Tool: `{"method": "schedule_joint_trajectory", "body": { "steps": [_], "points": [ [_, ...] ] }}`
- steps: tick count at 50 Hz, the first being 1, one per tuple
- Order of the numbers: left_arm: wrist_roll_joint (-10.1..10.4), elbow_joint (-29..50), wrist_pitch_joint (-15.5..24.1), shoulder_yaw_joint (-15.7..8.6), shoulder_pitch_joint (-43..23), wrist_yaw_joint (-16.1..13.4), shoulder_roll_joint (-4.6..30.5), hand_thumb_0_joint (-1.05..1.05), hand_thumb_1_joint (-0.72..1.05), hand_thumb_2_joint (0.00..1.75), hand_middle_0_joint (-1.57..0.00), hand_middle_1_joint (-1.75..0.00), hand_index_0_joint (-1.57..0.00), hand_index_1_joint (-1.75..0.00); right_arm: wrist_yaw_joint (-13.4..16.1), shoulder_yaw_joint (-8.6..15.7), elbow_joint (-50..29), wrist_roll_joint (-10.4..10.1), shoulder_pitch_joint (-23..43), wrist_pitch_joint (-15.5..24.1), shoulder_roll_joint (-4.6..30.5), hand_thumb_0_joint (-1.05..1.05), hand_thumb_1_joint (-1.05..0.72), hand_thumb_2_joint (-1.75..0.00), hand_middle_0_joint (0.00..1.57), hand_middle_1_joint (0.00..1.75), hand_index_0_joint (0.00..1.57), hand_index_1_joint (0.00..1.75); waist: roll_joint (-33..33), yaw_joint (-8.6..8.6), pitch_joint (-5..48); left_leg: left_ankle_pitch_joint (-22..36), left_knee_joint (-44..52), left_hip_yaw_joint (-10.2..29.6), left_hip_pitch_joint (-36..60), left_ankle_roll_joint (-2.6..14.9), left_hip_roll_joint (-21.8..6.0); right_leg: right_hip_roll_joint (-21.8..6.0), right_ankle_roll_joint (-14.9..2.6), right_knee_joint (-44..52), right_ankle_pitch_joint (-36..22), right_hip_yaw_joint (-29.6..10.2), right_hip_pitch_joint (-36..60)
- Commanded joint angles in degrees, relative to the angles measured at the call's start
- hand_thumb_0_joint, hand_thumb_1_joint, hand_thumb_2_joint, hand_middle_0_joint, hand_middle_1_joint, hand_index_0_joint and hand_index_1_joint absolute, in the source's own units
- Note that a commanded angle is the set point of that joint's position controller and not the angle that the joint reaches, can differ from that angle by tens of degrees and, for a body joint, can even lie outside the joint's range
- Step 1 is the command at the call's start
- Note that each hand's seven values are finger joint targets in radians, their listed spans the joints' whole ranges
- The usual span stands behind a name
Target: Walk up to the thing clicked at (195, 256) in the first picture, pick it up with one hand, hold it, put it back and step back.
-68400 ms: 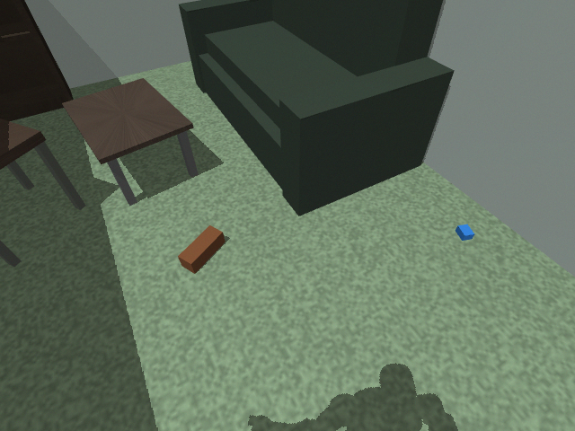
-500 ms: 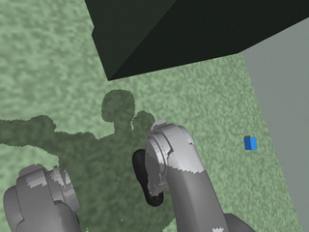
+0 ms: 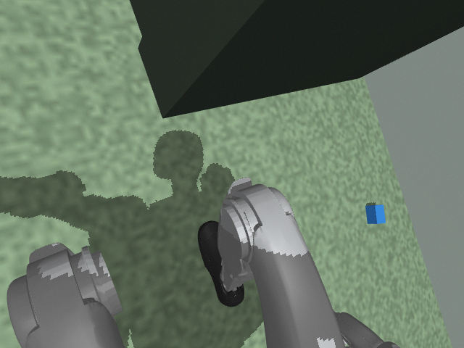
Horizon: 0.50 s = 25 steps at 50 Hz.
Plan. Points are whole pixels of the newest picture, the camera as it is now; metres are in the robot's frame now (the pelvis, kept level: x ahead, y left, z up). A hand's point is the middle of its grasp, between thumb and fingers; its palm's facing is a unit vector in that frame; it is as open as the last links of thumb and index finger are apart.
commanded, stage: open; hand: left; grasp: from above
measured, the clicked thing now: out of the picture +0.42 +0.41 -0.27
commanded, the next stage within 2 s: withdraw in 0.06 s
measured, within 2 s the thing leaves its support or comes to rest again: rests again in 0.52 s
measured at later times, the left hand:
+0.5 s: hand out of the picture +0.46 +0.41 -0.18, palm faces -0.28 -0.21 -0.94, open 14.1 cm
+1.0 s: hand out of the picture +0.43 +0.41 -0.10, palm faces -0.36 -0.13 -0.92, open 13.8 cm
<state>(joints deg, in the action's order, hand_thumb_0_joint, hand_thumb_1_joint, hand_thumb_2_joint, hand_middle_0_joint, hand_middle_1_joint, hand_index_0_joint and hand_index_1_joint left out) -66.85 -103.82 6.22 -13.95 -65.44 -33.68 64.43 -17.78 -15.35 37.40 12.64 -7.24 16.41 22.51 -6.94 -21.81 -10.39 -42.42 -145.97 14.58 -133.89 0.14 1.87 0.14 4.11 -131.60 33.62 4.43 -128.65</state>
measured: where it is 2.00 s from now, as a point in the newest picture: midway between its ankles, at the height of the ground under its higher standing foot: (172, 316)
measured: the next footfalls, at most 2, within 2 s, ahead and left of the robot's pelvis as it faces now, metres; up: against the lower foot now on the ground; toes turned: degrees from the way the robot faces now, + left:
none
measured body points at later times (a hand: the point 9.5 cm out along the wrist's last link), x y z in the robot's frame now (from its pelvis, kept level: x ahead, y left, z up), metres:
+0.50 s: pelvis +0.01 +0.00 +0.01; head +0.27 +0.14 +0.35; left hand +0.47 +0.41 -0.13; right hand +0.07 -0.26 -0.04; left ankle +0.06 +0.12 -0.28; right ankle +0.14 -0.15 -0.27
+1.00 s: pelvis -0.01 +0.00 +0.02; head +0.20 +0.16 +0.39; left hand +0.45 +0.41 -0.05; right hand +0.11 -0.27 -0.04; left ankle +0.06 +0.12 -0.28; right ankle +0.14 -0.15 -0.27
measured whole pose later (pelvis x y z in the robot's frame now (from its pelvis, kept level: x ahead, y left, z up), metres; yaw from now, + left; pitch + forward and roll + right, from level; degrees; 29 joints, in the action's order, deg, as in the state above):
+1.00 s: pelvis -0.01 +0.00 +0.02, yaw +4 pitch +31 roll -15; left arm -72.8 -72.0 27.8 -3.5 -60.7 -9.3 57.4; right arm -6.3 -8.2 38.1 9.0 -6.0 -2.4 18.5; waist -3.2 -12.8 0.2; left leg -37.9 -139.5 10.9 -133.1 0.9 4.2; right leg -2.9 1.5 -127.8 33.1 2.6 -126.5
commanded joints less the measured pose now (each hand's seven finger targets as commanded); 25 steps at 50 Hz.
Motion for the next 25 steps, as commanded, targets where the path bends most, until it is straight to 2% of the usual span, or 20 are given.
{"method": "schedule_joint_trajectory", "body": {
  "steps": [1,2,4,5,6,8,9,12,14,16,18,20,21,22,23,24,25],
  "points": [
    [0.2,6.6,0.1,1.3,-13.3,-2.2,12.9,0.0,-0.5,1.05,-0.09,-1.09,-0.08,-1.09,0.8,5.6,1.8,-0.6,-12.4,-0.4,19.5,0.0,-0.88,-0.9,0.2,0.3,0.2,0.3,31.9,-3.43,36.7,15.6,19.1,-5.1,30.9,-0.84,-2.5,1.8,-4.72,6.9,-11.4,10.0,18.7],
    [0.0,5.6,-0.1,0.5,-12.3,-2.2,14.1,0.0,-0.49,1.04,-0.09,-1.1,-0.09,-1.09,0.7,5.7,1.7,-0.6,-12.0,-0.3,19.6,0.0,-0.88,-0.89,0.2,0.3,0.2,0.3,32.3,-3.26,36.1,15.1,18.9,-5.1,31.1,-0.75,-2.7,1.8,-4.7,6.9,-10.7,10.1,18.0],
    [-0.1,6.8,0.0,1.5,-13.1,-2.3,13.2,0.0,-0.5,1.04,-0.09,-1.1,-0.09,-1.1,0.9,5.6,1.3,-0.5,-11.8,-0.3,19.5,0.0,-0.88,-0.89,0.2,0.3,0.2,0.3,32.4,-3.53,36.7,15.1,19.0,-5.2,31.9,-0.84,-2.6,1.9,-4.68,7.3,-10.9,10.0,18.3],
    [-0.3,6.7,-0.1,1.0,-13.5,-2.5,14.1,0.0,-0.49,1.04,-0.09,-1.1,-0.09,-1.1,0.8,5.7,1.6,-0.7,-12.0,-0.3,19.9,0.0,-0.88,-0.89,0.2,0.3,0.2,0.3,33.4,-3.64,36.3,15.9,19.1,-5.0,32.4,-0.98,-2.8,1.7,-4.66,7.0,-11.3,10.0,17.8],
    [-0.1,5.6,-0.3,1.3,-12.5,-2.5,13.6,0.0,-0.5,1.04,-0.09,-1.09,-0.09,-1.09,0.9,5.6,1.6,-0.6,-11.9,-0.2,19.8,0.0,-0.88,-0.89,0.2,0.3,0.2,0.3,32.8,-3.52,36.0,15.7,19.0,-5.4,31.8,-0.9,-2.7,1.9,-4.76,7.1,-11.4,9.8,18.4],
    [-0.2,5.7,-0.4,0.5,-13.2,-2.8,14.5,0.0,-0.49,1.04,-0.09,-1.09,-0.09,-1.09,0.8,5.5,1.7,-0.7,-11.9,-0.2,19.9,0.0,-0.88,-0.89,0.2,0.3,0.2,0.3,32.9,-3.39,35.6,15.5,19.2,-5.1,31.6,-0.98,-2.7,1.6,-4.69,6.9,-11.1,9.9,17.9],
    [-0.2,5.8,-0.4,-0.3,-12.5,-3.0,15.2,0.0,-0.51,1.0,-0.06,-1.03,-0.07,-1.02,0.8,5.5,1.5,-0.6,-12.0,-0.2,20.1,0.0,-0.9,-0.9,0.2,0.3,0.2,0.3,33.2,-3.01,35.7,15.4,19.8,-4.9,31.4,-1.01,-2.8,1.6,-4.76,7.0,-10.8,10.0,17.8],
    [-0.3,7.6,-0.4,1.7,-13.9,-2.7,13.9,0.0,-0.52,1.0,-0.06,-1.03,-0.07,-1.02,1.0,5.4,1.0,-0.6,-11.3,-0.3,19.7,0.0,-0.9,-0.9,0.2,0.3,0.2,0.3,34.3,-3.63,36.2,15.2,19.8,-5.1,33.1,-1.14,-2.7,1.8,-4.8,7.6,-11.0,9.8,18.2],
    [-0.6,12.8,-0.4,0.6,-16.0,-2.2,16.1,0.0,-0.52,1.0,-0.06,-1.02,-0.07,-1.02,0.9,5.7,1.6,-0.9,-11.5,-0.3,19.3,0.0,-0.9,-0.9,0.2,0.3,0.2,0.3,36.8,-2.44,38.7,16.6,19.8,-5.0,34.7,-1.37,-2.8,1.3,-4.78,6.8,-11.9,9.7,17.7],
    [-0.4,17.6,-0.5,-0.5,-15.3,-1.3,17.9,0.0,-0.54,1.02,-0.06,-1.02,-0.06,-1.02,0.9,6.3,1.2,-1.2,-11.1,-0.5,19.3,0.0,-0.9,-0.9,0.2,0.3,0.2,0.3,40.0,-0.56,44.8,20.4,20.0,-5.4,38.4,-1.7,-2.7,1.3,-4.97,6.6,-13.8,9.4,19.6],
    [0.0,22.4,-0.3,-0.7,-15.3,0.3,16.9,0.0,-0.54,1.02,-0.06,-1.02,-0.06,-1.02,0.8,7.2,1.8,-1.5,-10.7,-1.2,18.6,0.0,-0.9,-0.9,0.2,0.3,0.2,0.3,44.0,0.56,49.1,24.0,20.4,-5.3,42.0,-2.38,-2.9,1.0,-5.1,6.3,-15.5,9.2,19.7],
    [-0.1,23.8,-0.6,0.3,-11.7,3.1,15.4,0.0,-0.55,1.02,-0.06,-1.01,-0.06,-1.02,0.8,8.2,2.2,-2.4,-10.4,-2.4,17.8,0.0,-0.91,-0.91,0.2,0.3,0.2,0.3,43.4,1.68,48.6,23.8,20.5,-6.3,40.7,-2.17,-2.5,1.0,-5.32,6.6,-15.2,8.6,19.2],
    [-0.5,27.6,-0.7,-0.1,-9.6,4.5,16.5,0.0,-0.55,1.02,-0.06,-1.01,-0.06,-1.02,1.0,8.9,1.8,-3.0,-10.4,-3.3,17.6,0.0,-0.91,-0.91,0.2,0.3,0.2,0.3,44.7,3.51,51.8,24.7,21.7,-6.9,41.7,-2.07,-2.2,1.2,-5.58,7.3,-15.3,8.1,20.9],
    [-0.5,30.3,-0.7,-0.5,-9.3,6.2,16.7,0.0,-0.56,1.02,-0.07,-1.01,-0.06,-1.02,1.1,9.7,1.3,-3.3,-10.3,-4.3,17.3,0.0,-0.91,-0.91,0.2,0.3,0.2,0.3,45.4,4.4,53.2,25.0,22.3,-7.1,41.7,-2.13,-2.1,0.9,-5.76,7.4,-15.6,7.7,21.1],
    [-0.6,31.6,-0.7,-0.2,-6.4,8.2,16.0,0.0,-0.55,1.02,-0.07,-1.01,-0.06,-1.02,1.3,10.5,1.2,-3.7,-9.9,-5.5,16.8,0.0,-0.91,-0.91,0.2,0.3,0.2,0.3,45.0,6.07,54.2,24.9,22.6,-7.9,41.3,-1.84,-1.8,0.9,-5.93,7.9,-15.3,7.0,21.4],
    [-0.6,32.4,-0.7,0.4,-4.5,10.2,14.9,0.0,-0.56,1.03,-0.07,-1.01,-0.06,-1.02,1.5,10.7,1.3,-4.1,-10.0,-6.7,16.1,0.0,-0.91,-0.91,0.2,0.3,0.2,0.3,44.2,7.05,53.8,25.1,23.0,-8.6,40.0,-1.77,-1.5,0.8,-6.08,8.1,-15.5,6.6,21.0],
    [-0.9,33.1,-0.6,1.5,-2.3,12.8,12.9,0.0,-0.55,1.03,-0.07,-1.0,-0.06,-1.02,1.8,11.2,1.0,-4.7,-10.0,-8.0,15.7,0.0,-0.91,-0.91,0.2,0.3,0.2,0.3,42.0,6.85,52.1,24.3,22.8,-8.9,38.2,-1.38,-1.3,0.7,-6.25,8.7,-14.9,6.2,20.1]
  ]
}}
